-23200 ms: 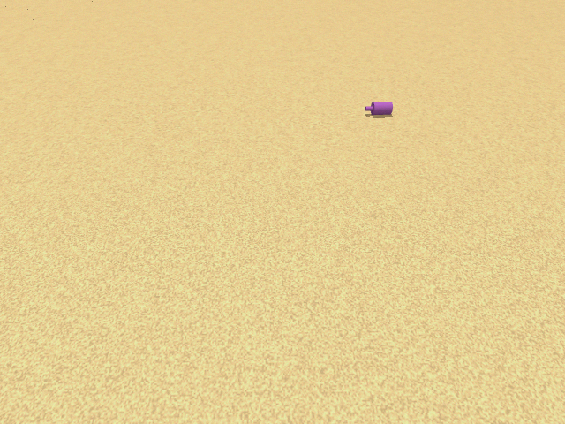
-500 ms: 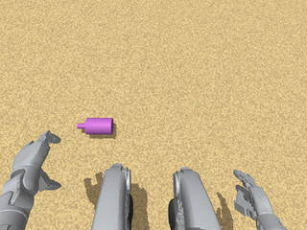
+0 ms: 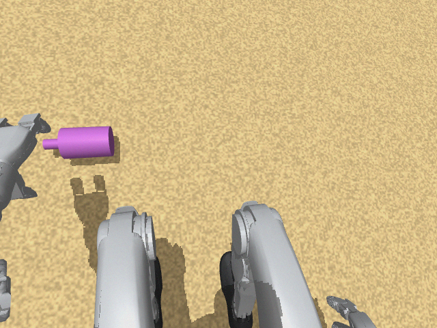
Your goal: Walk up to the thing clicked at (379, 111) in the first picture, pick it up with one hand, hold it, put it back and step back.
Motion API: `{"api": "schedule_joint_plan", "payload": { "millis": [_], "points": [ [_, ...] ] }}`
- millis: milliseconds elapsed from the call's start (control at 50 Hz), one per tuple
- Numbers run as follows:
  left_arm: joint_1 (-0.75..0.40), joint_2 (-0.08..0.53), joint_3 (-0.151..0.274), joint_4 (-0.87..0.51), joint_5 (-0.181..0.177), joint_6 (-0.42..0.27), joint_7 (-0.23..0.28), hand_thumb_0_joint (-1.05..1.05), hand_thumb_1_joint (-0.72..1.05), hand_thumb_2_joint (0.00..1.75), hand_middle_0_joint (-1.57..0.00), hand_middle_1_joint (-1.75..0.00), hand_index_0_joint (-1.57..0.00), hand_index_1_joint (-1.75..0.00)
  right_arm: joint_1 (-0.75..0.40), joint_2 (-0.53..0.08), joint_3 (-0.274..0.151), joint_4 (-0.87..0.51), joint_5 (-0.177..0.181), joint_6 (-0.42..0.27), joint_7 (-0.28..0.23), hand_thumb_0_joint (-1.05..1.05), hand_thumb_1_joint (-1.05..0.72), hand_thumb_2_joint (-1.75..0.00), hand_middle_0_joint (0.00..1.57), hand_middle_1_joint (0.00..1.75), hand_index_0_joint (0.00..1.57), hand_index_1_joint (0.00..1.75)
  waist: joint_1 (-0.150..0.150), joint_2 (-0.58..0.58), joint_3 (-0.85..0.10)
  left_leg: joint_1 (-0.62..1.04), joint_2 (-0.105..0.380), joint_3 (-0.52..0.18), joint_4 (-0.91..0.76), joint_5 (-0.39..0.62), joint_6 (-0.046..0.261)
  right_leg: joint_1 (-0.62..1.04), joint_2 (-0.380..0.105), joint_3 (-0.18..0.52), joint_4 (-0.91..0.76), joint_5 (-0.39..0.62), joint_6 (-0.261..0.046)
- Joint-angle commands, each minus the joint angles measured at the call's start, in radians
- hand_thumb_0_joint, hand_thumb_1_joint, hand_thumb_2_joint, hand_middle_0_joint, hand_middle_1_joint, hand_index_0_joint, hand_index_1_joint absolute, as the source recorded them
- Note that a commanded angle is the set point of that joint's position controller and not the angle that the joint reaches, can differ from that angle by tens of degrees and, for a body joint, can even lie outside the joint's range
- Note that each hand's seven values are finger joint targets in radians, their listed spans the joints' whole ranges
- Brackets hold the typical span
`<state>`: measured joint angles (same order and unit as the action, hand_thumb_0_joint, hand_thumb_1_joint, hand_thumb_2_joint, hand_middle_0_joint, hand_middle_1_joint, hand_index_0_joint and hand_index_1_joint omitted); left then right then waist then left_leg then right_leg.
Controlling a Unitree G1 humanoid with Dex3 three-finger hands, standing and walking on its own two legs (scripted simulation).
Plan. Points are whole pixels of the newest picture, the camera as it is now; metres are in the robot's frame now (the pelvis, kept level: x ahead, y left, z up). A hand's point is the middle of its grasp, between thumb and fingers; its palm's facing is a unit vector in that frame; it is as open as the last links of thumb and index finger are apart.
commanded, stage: rise first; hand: left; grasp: from above
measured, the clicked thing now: (78, 142) +0.52 +0.33 -0.35
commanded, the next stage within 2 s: none
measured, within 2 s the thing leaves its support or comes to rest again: neither
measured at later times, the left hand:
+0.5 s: hand (40, 155) +0.44 +0.35 -0.20, palm faces -0.45 -0.05 -0.89, open 13.2 cm
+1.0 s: hand (50, 148) +0.46 +0.34 -0.22, palm faces -0.46 -0.05 -0.88, open 13.9 cm
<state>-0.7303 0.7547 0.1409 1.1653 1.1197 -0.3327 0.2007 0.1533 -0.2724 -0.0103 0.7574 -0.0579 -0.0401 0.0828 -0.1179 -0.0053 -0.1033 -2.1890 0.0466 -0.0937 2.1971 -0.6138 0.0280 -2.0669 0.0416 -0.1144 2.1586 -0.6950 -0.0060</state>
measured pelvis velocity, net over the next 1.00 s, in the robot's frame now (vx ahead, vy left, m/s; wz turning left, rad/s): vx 0.01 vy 0.00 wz -0.08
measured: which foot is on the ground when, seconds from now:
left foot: down 0.00-1.00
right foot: down 0.00-1.00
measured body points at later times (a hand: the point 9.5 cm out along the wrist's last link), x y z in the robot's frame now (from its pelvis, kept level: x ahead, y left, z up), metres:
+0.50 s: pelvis +0.01 +0.01 -0.04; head +0.24 +0.09 +0.34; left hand +0.46 +0.35 -0.15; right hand +0.09 -0.27 -0.14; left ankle +0.10 +0.12 -0.36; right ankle +0.09 -0.11 -0.36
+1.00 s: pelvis +0.01 +0.00 -0.05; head +0.26 +0.08 +0.32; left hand +0.48 +0.34 -0.17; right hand +0.07 -0.27 -0.15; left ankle +0.10 +0.12 -0.36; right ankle +0.09 -0.11 -0.36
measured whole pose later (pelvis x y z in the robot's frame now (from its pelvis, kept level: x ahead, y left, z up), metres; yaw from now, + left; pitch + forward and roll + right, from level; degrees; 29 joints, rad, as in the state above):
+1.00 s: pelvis +0.01 +0.00 -0.05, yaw -4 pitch +33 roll -11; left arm -0.89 0.89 0.14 1.34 1.26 -0.31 0.30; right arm 0.13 -0.27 0.10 0.72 -0.13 0.01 0.13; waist -0.20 -0.04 -0.01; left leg -2.32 0.07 -0.15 2.38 -0.67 0.03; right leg -2.18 0.07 -0.16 2.30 -0.72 0.00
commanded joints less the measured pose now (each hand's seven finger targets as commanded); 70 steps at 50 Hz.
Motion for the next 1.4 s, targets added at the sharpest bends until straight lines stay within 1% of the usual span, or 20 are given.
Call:
{"api": "schedule_joint_plan", "payload": {
  "millis": [0, 60, 100, 220, 260, 320, 400, 460, 640, 820, 840, 880, 920, 980, 1040, 1120, 1200, 1220, 1320, 1380],
  "points": [
    [-0.300, 0.323, 0.053, -0.092, 0.032, -0.002, 0.070, 0.00, -0.40, 0.90, -0.19, -0.85, -0.19, -0.86, 0.139, -0.221, -0.060, -0.046, -0.017, 0.002, -0.008, 0.00, -0.89, -0.90, 0.20, 0.30, 0.20, 0.30, 0.017, 0.229, -0.633, 0.568, -0.029, 0.016, -0.221, 0.063, 0.000, 0.172, 0.030, -0.018, -0.224, 0.117, -0.043],
    [-0.319, 0.312, 0.034, -0.066, 0.056, -0.004, 0.084, 0.00, -0.40, 0.90, -0.20, -0.84, -0.19, -0.84, 0.140, -0.225, -0.054, -0.044, -0.025, 0.014, -0.005, 0.00, -0.90, -0.90, 0.20, 0.30, 0.20, 0.30, 0.003, 0.235, -0.609, 0.541, -0.027, 0.012, -0.201, 0.054, 0.000, 0.147, 0.032, -0.026, -0.211, 0.119, -0.041],
    [-0.327, 0.347, 0.047, -0.061, 0.072, -0.007, 0.090, 0.00, -0.39, 0.88, -0.20, -0.85, -0.20, -0.85, 0.138, -0.229, -0.050, -0.038, -0.031, 0.021, -0.001, 0.00, -0.91, -0.90, 0.20, 0.30, 0.20, 0.30, 0.012, 0.255, -0.622, 0.566, -0.023, 0.002, -0.191, 0.078, -0.003, 0.139, 0.031, -0.028, -0.189, 0.133, -0.042],
    [-0.372, 0.362, 0.047, -0.070, 0.122, -0.025, 0.119, 0.00, -0.38, 0.86, -0.22, -0.83, -0.22, -0.83, 0.163, -0.231, -0.039, -0.029, -0.052, 0.039, 0.010, 0.00, -0.91, -0.91, 0.20, 0.30, 0.20, 0.30, -0.013, 0.295, -0.669, 0.590, -0.016, -0.001, -0.135, 0.177, -0.003, 0.147, 0.042, -0.040, -0.153, 0.213, -0.037],
    [-0.380, 0.345, 0.034, -0.057, 0.127, -0.029, 0.127, 0.00, -0.37, 0.86, -0.22, -0.84, -0.22, -0.84, 0.150, -0.234, -0.038, -0.035, -0.056, 0.040, 0.013, 0.00, -0.91, -0.90, 0.20, 0.30, 0.20, 0.30, -0.028, 0.288, -0.634, 0.576, -0.011, -0.008, -0.130, 0.157, -0.002, 0.119, 0.042, -0.046, -0.148, 0.198, -0.035],
    [-0.382, 0.362, 0.041, -0.027, 0.145, -0.029, 0.141, 0.00, -0.37, 0.86, -0.23, -0.83, -0.23, -0.83, 0.150, -0.231, -0.028, -0.036, -0.064, 0.044, 0.015, 0.00, -0.91, -0.91, 0.20, 0.30, 0.20, 0.30, -0.028, 0.282, -0.620, 0.555, -0.009, -0.009, -0.119, 0.145, 0.000, 0.118, 0.045, -0.050, -0.143, 0.195, -0.033],
    [-0.400, 0.366, 0.039, -0.008, 0.148, -0.018, 0.156, 0.00, -0.37, 0.85, -0.22, -0.86, -0.23, -0.85, 0.151, -0.234, -0.018, -0.040, -0.072, 0.044, 0.022, 0.00, -0.91, -0.91, 0.20, 0.30, 0.20, 0.30, -0.035, 0.305, -0.628, 0.554, -0.006, -0.014, -0.104, 0.159, -0.001, 0.114, 0.049, -0.057, -0.122, 0.211, -0.033],
    [-0.436, 0.371, 0.035, 0.000, 0.145, -0.009, 0.168, 0.00, -0.38, 0.86, -0.20, -0.88, -0.21, -0.87, 0.140, -0.240, -0.012, -0.047, -0.073, 0.039, 0.023, 0.00, -0.91, -0.90, 0.20, 0.30, 0.20, 0.30, -0.048, 0.316, -0.602, 0.532, -0.002, -0.019, -0.103, 0.107, -0.001, 0.085, 0.050, -0.061, -0.120, 0.176, -0.033],
    [-0.450, 0.404, 0.034, 0.038, 0.141, 0.024, 0.167, 0.00, -0.46, 0.92, -0.14, -0.95, -0.15, -0.94, 0.145, -0.241, 0.009, -0.052, -0.073, 0.034, 0.024, 0.00, -0.91, -0.91, 0.20, 0.30, 0.20, 0.30, -0.053, 0.302, -0.585, 0.461, -0.003, -0.013, -0.081, 0.068, 0.001, 0.106, 0.054, -0.060, -0.109, 0.166, -0.032],
    [-0.434, 0.422, 0.044, 0.031, 0.123, 0.026, 0.147, 0.00, -0.49, 0.94, -0.10, -1.00, -0.12, -0.99, 0.164, -0.243, 0.024, -0.051, -0.077, 0.037, 0.028, 0.00, -0.92, -0.91, 0.20, 0.30, 0.20, 0.30, -0.055, 0.304, -0.596, 0.457, -0.001, -0.011, -0.052, 0.128, 0.003, 0.146, 0.056, -0.060, -0.096, 0.220, -0.029],
    [-0.428, 0.419, 0.044, 0.040, 0.122, 0.026, 0.146, 0.00, -0.57, 1.02, -0.10, -0.96, -0.09, -0.98, 0.165, -0.244, 0.025, -0.050, -0.078, 0.038, 0.028, 0.00, -0.92, -0.91, 0.20, 0.30, 0.20, 0.30, -0.061, 0.295, -0.594, 0.450, 0.000, -0.007, -0.042, 0.140, 0.006, 0.156, 0.057, -0.059, -0.101, 0.231, -0.025],
    [-0.446, 0.427, 0.052, 0.014, 0.115, 0.021, 0.144, 0.00, -0.51, 0.96, -0.09, -1.00, -0.10, -0.99, 0.167, -0.249, 0.026, -0.050, -0.078, 0.038, 0.028, 0.00, -0.91, -0.91, 0.20, 0.30, 0.20, 0.30, -0.063, 0.317, -0.613, 0.466, 0.000, -0.011, -0.044, 0.142, 0.004, 0.146, 0.056, -0.062, -0.091, 0.229, -0.027],
    [-0.408, 0.425, 0.046, 0.043, 0.120, 0.021, 0.140, 0.00, -0.52, 0.97, -0.10, -1.00, -0.10, -0.99, 0.169, -0.249, 0.029, -0.051, -0.080, 0.042, 0.030, 0.00, -0.92, -0.91, 0.20, 0.30, 0.20, 0.30, -0.064, 0.299, -0.593, 0.446, 0.001, -0.009, -0.036, 0.146, 0.006, 0.155, 0.062, -0.064, -0.096, 0.233, -0.026],
    [-0.437, 0.443, 0.054, 0.030, 0.119, 0.012, 0.143, 0.00, -0.52, 0.97, -0.08, -1.01, -0.09, -1.00, 0.165, -0.251, 0.032, -0.049, -0.082, 0.044, 0.033, 0.00, -0.92, -0.91, 0.20, 0.30, 0.20, 0.30, -0.067, 0.302, -0.603, 0.440, 0.001, -0.010, -0.022, 0.151, 0.008, 0.157, 0.061, -0.064, -0.089, 0.238, -0.024],
    [-0.433, 0.423, 0.038, 0.045, 0.123, 0.007, 0.144, 0.00, -0.53, 0.98, -0.07, -1.03, -0.08, -1.02, 0.164, -0.251, 0.037, -0.048, -0.084, 0.044, 0.034, 0.00, -0.91, -0.90, 0.20, 0.30, 0.20, 0.30, -0.075, 0.306, -0.589, 0.448, 0.003, -0.019, -0.023, 0.149, 0.006, 0.136, 0.064, -0.071, -0.081, 0.237, -0.026],
    [-0.438, 0.429, 0.039, 0.055, 0.125, 0.003, 0.149, 0.00, -0.54, 0.99, -0.07, -1.03, -0.07, -1.02, 0.152, -0.257, 0.039, -0.050, -0.084, 0.044, 0.033, 0.00, -0.91, -0.90, 0.20, 0.30, 0.20, 0.30, -0.071, 0.330, -0.561, 0.460, 0.004, -0.030, -0.035, 0.116, 0.001, 0.092, 0.060, -0.076, -0.070, 0.203, -0.030],
    [-0.460, 0.420, 0.025, 0.069, 0.128, 0.003, 0.157, 0.00, -0.54, 0.99, -0.07, -1.03, -0.07, -1.02, 0.149, -0.257, 0.043, -0.052, -0.084, 0.041, 0.034, 0.00, -0.91, -0.90, 0.20, 0.30, 0.20, 0.30, -0.087, 0.321, -0.538, 0.437, 0.003, -0.030, -0.034, 0.086, 0.000, 0.080, 0.059, -0.080, -0.069, 0.184, -0.030],
    [-0.492, 0.436, 0.035, 0.021, 0.130, -0.002, 0.160, 0.00, -0.55, 1.00, -0.06, -1.03, -0.07, -1.02, 0.151, -0.258, 0.043, -0.051, -0.086, 0.040, 0.034, 0.00, -0.91, -0.90, 0.20, 0.30, 0.20, 0.30, -0.081, 0.351, -0.570, 0.465, 0.004, -0.031, -0.033, 0.103, -0.003, 0.090, 0.059, -0.079, -0.065, 0.199, -0.030],
    [-0.485, 0.432, 0.026, 0.077, 0.134, 0.009, 0.170, 0.00, -0.55, 0.99, -0.06, -1.03, -0.07, -1.02, 0.157, -0.255, 0.052, -0.050, -0.089, 0.037, 0.037, 0.00, -0.91, -0.91, 0.20, 0.30, 0.20, 0.30, -0.098, 0.316, -0.561, 0.429, 0.002, -0.023, -0.001, 0.135, 0.005, 0.110, 0.062, -0.077, -0.068, 0.229, -0.025],
    [-0.476, 0.440, 0.027, 0.088, 0.136, 0.014, 0.168, 0.00, -0.54, 0.98, -0.07, -1.03, -0.08, -1.02, 0.161, -0.255, 0.054, -0.048, -0.090, 0.035, 0.038, 0.00, -0.92, -0.91, 0.20, 0.30, 0.20, 0.30, -0.094, 0.322, -0.568, 0.434, 0.003, -0.021, 0.000, 0.144, 0.004, 0.118, 0.063, -0.077, -0.065, 0.236, -0.025]
  ]
}}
